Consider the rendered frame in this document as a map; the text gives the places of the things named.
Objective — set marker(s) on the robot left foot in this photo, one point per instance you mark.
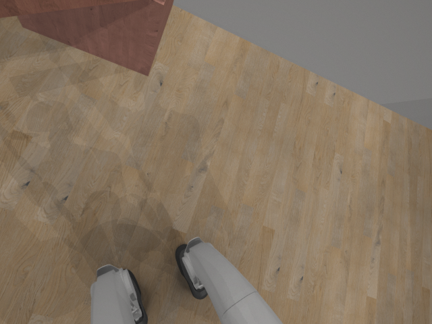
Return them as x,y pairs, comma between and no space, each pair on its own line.
143,319

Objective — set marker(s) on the cupboard door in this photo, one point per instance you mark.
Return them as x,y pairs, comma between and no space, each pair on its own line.
9,8

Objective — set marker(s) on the right robot thigh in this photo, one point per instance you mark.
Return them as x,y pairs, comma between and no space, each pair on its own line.
235,300

